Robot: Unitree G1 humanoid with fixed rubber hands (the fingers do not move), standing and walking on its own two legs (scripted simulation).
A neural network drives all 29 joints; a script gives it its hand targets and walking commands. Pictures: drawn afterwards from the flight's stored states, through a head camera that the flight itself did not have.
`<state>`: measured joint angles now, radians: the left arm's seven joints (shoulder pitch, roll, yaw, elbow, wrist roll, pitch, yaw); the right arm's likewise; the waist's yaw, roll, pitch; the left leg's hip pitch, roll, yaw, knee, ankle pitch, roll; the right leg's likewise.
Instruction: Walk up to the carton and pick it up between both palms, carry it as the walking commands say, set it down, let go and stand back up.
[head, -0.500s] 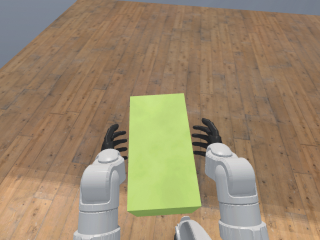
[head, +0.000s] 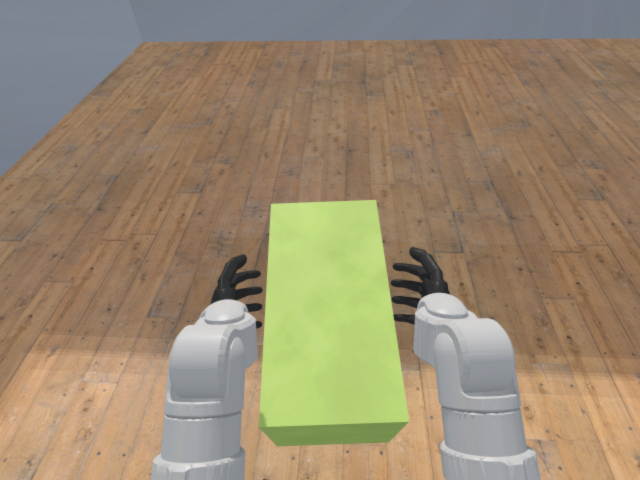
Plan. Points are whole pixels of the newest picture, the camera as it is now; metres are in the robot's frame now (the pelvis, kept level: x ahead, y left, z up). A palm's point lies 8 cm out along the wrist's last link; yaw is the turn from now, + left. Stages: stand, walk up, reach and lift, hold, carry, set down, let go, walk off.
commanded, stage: carry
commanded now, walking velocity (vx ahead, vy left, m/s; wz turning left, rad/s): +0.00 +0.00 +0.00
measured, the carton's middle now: (328, 319) +0.35 -0.02 +0.01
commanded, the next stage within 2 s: none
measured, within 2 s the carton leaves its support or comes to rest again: neither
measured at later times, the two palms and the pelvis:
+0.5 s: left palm out of the picture +0.13 +0.12 +0.11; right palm (463, 471) +0.13 -0.11 +0.10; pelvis -0.16 +0.00 +0.00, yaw +1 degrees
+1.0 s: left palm out of the picture +0.06 +0.09 +0.09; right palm out of the picture +0.08 -0.14 +0.09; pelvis -0.23 -0.04 -0.01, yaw +1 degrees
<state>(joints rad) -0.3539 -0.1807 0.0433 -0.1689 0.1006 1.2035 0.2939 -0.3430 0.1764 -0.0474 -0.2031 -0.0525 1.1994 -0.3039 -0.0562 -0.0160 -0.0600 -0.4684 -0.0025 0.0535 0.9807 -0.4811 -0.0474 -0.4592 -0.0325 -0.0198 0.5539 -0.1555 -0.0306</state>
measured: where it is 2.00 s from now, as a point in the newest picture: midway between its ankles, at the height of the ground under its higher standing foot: outside the picture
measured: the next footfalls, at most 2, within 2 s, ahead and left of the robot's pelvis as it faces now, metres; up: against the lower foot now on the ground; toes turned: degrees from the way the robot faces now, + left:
left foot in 0.08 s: -0.05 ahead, +0.13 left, +0.00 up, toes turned +5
right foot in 0.38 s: -0.11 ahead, -0.13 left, +0.00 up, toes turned -3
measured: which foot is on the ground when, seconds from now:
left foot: up 0.00-0.06, down 0.08-0.92, up 0.94-1.00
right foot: down 0.00-0.12, up 0.14-0.36, down 0.38-1.00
